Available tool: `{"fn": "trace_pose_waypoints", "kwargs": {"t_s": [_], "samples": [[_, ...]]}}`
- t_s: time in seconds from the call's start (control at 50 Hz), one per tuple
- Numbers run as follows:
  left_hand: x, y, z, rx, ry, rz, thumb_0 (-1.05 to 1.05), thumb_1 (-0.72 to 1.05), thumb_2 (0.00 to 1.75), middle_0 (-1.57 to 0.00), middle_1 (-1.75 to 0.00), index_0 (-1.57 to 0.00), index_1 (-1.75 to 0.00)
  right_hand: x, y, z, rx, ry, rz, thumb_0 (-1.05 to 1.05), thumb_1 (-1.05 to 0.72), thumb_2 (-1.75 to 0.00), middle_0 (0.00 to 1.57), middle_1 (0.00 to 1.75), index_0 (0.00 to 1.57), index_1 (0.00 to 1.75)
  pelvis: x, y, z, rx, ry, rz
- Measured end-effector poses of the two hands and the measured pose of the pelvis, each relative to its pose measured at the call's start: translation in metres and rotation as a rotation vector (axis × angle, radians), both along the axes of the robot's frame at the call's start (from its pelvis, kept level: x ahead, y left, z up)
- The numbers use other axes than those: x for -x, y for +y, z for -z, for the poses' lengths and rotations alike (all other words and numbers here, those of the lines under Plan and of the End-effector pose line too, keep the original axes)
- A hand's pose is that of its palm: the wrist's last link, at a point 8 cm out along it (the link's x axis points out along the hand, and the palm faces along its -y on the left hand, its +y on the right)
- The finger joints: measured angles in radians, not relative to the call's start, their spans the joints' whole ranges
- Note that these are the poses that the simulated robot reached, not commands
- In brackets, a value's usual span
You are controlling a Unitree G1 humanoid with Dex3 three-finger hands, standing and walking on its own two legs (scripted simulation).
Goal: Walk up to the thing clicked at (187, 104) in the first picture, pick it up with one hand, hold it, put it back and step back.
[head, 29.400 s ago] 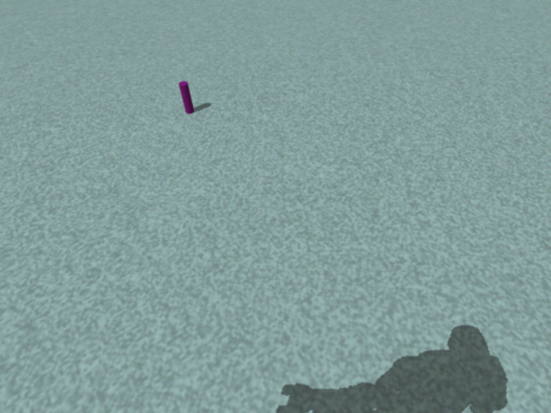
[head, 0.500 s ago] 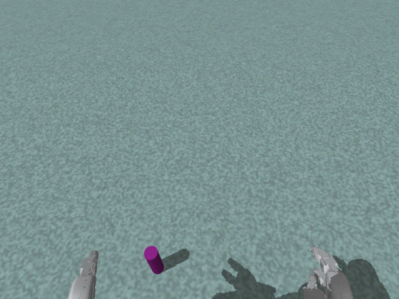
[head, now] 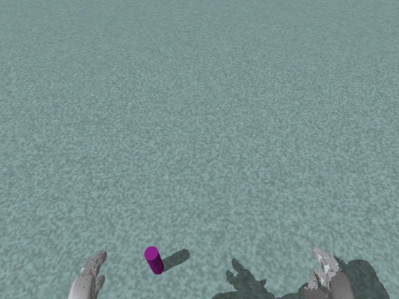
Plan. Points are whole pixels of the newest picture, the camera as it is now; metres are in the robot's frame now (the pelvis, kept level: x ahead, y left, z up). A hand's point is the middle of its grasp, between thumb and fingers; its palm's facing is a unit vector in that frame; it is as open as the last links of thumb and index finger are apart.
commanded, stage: stand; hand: left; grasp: from the side
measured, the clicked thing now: (154, 261) +0.41 +0.21 -0.62
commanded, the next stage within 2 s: none
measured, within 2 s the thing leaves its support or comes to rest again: neither
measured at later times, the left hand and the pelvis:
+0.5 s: hand out of the picture +0.04 +0.25 -0.11, palm faces +0.00 -0.94 -0.34, open 7.4 cm; pelvis -0.01 +0.01 +0.05, yaw +1 degrees
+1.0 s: hand out of the picture +0.03 +0.25 -0.10, palm faces +0.00 -0.94 -0.34, open 7.4 cm; pelvis -0.02 +0.01 +0.06, yaw +1 degrees
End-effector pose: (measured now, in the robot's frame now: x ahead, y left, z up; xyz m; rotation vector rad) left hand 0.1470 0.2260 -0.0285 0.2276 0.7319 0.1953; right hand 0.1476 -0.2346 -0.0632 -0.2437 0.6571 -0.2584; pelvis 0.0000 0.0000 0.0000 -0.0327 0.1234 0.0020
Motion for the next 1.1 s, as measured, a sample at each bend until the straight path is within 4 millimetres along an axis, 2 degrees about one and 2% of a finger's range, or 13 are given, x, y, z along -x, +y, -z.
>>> {"fn": "trace_pose_waypoints", "kwargs": {"t_s": [0.06, 0.12, 0.22, 0.32, 0.46, 0.62, 0.82, 1.1], "samples": [[-0.002, 0.007, 0.013, -0.041, 0.008, 0.075, -0.01, 0.16, 0.67, -0.19, -0.27, -0.19, -0.28, 0.003, -0.004, 0.01, 0.037, 0.12, -0.104, 0.01, -0.91, -0.9, 0.21, 0.3, 0.2, 0.3, 0.004, -0.001, -0.004, -0.016, -0.047, -0.004], [0.004, 0.021, 0.028, -0.05, 0.076, 0.101, -0.01, 0.38, 0.77, -0.2, -0.28, -0.2, -0.29, 0.013, -0.015, 0.017, 0.034, 0.248, -0.139, 0.01, -0.9, -0.9, 0.21, 0.3, 0.2, 0.3, 0.006, -0.001, -0.01, -0.029, -0.079, -0.006], [0.032, 0.047, 0.042, -0.058, 0.205, 0.055, 0.0, 0.67, 0.85, -0.2, -0.29, -0.2, -0.3, 0.036, -0.035, 0.015, 0.025, 0.349, -0.091, 0.01, -0.91, -0.89, 0.21, 0.3, 0.2, 0.3, 0.006, 0.002, -0.019, -0.033, -0.111, -0.006], [0.066, 0.064, 0.047, -0.066, 0.337, 0.001, 0.0, 0.81, 0.88, -0.2, -0.3, -0.2, -0.3, 0.06, -0.045, 0.011, 0.027, 0.439, -0.047, 0.01, -0.91, -0.9, 0.21, 0.3, 0.2, 0.3, 0.004, 0.004, -0.03, -0.031, -0.132, -0.007], [0.103, 0.071, 0.046, -0.052, 0.464, -0.052, 0.0, 0.88, 0.9, -0.2, -0.3, -0.2, -0.3, 0.083, -0.042, 0.01, 0.003, 0.532, -0.022, 0.01, -0.91, -0.9, 0.2, 0.3, 0.2, 0.3, 0.006, 0.008, -0.044, -0.031, -0.165, -0.012], [0.123, 0.071, 0.042, -0.039, 0.529, -0.069, 0.0, 0.9, 0.9, -0.2, -0.3, -0.2, -0.3, 0.095, -0.033, 0.011, -0.032, 0.568, -0.018, 0.01, -0.91, -0.9, 0.2, 0.3, 0.2, 0.3, 0.012, 0.01, -0.053, -0.033, -0.19, -0.013], [0.13, 0.073, 0.038, -0.047, 0.548, -0.083, 0.0, 0.9, 0.9, -0.2, -0.3, -0.2, -0.3, 0.102, -0.037, 0.011, -0.041, 0.59, -0.009, 0.01, -0.91, -0.89, 0.2, 0.3, 0.2, 0.3, 0.017, 0.008, -0.056, -0.032, -0.196, -0.016], [0.12, 0.07, 0.038, -0.044, 0.55, -0.069, 0.0, 0.9, 0.9, -0.2, -0.3, -0.2, -0.3, 0.11, -0.048, 0.007, -0.026, 0.62, 0.014, 0.01, -0.91, -0.9, 0.2, 0.3, 0.2, 0.3, 0.017, 0.005, -0.058, -0.031, -0.187, -0.014]]}}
